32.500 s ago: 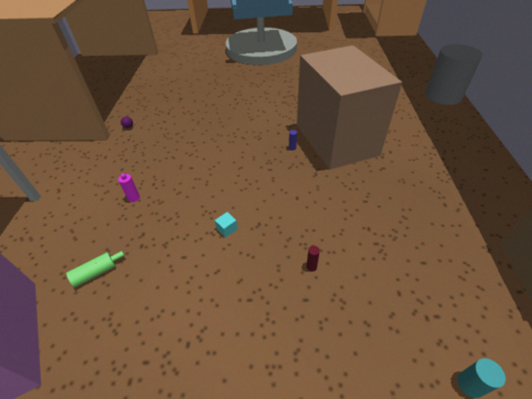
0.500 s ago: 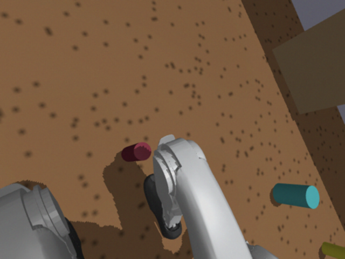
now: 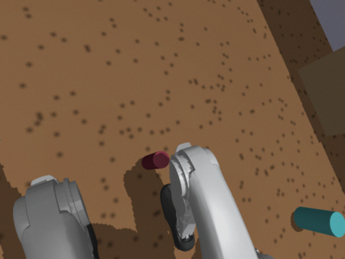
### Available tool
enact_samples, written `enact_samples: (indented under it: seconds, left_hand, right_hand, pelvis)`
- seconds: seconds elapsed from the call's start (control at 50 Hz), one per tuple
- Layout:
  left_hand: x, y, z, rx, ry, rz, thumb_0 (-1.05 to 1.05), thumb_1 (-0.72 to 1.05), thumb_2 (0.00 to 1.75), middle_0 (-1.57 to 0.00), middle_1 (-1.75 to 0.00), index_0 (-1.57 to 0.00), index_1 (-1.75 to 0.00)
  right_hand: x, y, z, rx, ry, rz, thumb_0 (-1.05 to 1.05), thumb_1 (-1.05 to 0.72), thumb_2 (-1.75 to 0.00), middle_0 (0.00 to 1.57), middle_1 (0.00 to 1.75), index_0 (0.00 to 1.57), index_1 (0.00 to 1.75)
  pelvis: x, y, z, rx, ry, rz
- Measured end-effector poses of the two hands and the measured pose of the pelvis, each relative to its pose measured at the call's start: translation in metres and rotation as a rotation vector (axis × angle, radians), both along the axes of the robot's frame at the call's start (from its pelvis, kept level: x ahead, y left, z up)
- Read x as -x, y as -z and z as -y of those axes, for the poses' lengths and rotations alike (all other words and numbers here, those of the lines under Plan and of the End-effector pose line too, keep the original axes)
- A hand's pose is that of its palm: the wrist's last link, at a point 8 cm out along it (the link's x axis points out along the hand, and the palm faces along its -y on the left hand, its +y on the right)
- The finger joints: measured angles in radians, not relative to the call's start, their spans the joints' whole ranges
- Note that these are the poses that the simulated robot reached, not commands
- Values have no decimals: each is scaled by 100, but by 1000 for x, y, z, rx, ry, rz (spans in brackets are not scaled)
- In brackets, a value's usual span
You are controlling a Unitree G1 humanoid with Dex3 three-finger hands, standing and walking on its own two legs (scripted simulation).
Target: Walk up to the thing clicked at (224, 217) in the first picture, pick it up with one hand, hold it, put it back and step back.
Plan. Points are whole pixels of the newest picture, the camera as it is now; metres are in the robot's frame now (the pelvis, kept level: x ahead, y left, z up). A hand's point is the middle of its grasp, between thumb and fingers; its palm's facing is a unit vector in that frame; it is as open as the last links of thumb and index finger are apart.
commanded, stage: withdraw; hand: left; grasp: from above
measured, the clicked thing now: out of the picture +0.40 +0.39 -0.29
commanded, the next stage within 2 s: home in 0.54 s
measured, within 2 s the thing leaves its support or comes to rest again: neither
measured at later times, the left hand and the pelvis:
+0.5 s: hand out of the picture +0.39 +0.42 -0.07, palm faces -0.51 -0.19 -0.84, open 13.8 cm; pelvis -0.01 -0.01 +0.03, yaw +6 degrees
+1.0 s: hand out of the picture +0.35 +0.38 -0.05, palm faces -0.30 -0.34 -0.89, open 10.2 cm; pelvis +0.00 +0.00 +0.07, yaw +6 degrees
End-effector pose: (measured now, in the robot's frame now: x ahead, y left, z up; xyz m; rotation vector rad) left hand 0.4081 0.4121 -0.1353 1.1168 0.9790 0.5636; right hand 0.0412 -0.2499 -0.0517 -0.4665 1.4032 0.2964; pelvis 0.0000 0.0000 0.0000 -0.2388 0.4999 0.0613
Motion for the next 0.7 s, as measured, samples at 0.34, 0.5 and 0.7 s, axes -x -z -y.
enact_samples:
  seconds: [0.34, 0.5, 0.7]
  left_hand:
    - [38, -127, -6, 0, 454, -208, 0, -46, 94, -12, -98, -14, -97]
    - [8, -121, -10, 34, 673, -249, 0, -47, 97, -10, -101, -12, -100]
    - [-4, -71, 7, 57, 887, -150, 0, -43, 95, -11, -100, -14, -97]
  right_hand:
    - [-124, 8, -5, -48, 2, 294, 1, -90, -90, 20, 30, 20, 30]
    - [-108, 8, 17, 116, 1, 234, 0, -90, -90, 20, 30, 20, 30]
    - [-42, 8, 31, 273, 46, -21, 1, -89, -89, 20, 30, 20, 30]
  pelvis:
    - [6, -42, 10, -102, -66, -41]
    - [5, -33, 13, -92, -58, -37]
    - [3, -19, 6, -50, -41, -29]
